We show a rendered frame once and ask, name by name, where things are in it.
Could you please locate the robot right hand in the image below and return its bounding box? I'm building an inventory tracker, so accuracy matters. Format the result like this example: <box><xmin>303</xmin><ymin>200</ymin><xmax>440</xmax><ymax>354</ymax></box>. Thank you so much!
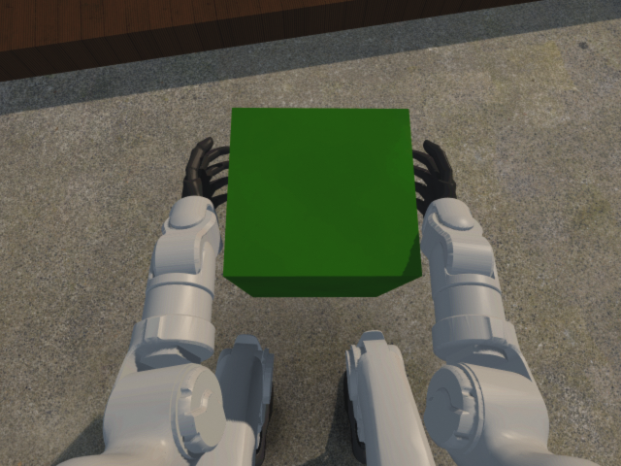
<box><xmin>412</xmin><ymin>140</ymin><xmax>457</xmax><ymax>218</ymax></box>

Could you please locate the robot left forearm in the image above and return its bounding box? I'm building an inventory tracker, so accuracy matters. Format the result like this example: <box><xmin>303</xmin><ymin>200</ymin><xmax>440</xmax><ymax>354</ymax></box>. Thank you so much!
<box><xmin>103</xmin><ymin>196</ymin><xmax>223</xmax><ymax>443</ymax></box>

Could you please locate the robot right forearm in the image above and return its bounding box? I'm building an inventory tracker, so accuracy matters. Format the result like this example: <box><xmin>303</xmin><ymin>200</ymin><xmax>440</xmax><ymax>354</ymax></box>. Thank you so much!
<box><xmin>420</xmin><ymin>198</ymin><xmax>549</xmax><ymax>440</ymax></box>

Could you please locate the robot right upper arm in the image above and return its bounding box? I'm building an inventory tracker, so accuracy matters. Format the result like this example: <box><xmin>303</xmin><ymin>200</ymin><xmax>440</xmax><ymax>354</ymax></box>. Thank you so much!
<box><xmin>423</xmin><ymin>362</ymin><xmax>601</xmax><ymax>466</ymax></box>

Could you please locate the carton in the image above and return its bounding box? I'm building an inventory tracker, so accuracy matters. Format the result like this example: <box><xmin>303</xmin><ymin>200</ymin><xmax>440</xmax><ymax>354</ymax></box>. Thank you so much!
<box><xmin>223</xmin><ymin>108</ymin><xmax>422</xmax><ymax>297</ymax></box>

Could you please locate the robot left hand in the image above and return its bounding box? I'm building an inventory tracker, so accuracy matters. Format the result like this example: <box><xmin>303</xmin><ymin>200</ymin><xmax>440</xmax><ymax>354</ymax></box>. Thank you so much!
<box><xmin>181</xmin><ymin>137</ymin><xmax>230</xmax><ymax>209</ymax></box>

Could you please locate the robot right foot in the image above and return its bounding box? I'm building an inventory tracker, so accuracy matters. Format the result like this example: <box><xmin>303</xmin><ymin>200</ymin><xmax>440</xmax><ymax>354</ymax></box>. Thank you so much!
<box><xmin>343</xmin><ymin>371</ymin><xmax>367</xmax><ymax>464</ymax></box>

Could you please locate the robot left upper arm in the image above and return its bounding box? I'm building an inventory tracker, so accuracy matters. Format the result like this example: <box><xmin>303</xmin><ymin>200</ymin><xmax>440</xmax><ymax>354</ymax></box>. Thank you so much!
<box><xmin>56</xmin><ymin>363</ymin><xmax>226</xmax><ymax>466</ymax></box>

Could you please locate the robot left thigh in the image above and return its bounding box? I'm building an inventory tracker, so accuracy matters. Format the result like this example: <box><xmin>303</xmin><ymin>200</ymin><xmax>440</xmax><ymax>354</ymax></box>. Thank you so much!
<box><xmin>196</xmin><ymin>343</ymin><xmax>275</xmax><ymax>466</ymax></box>

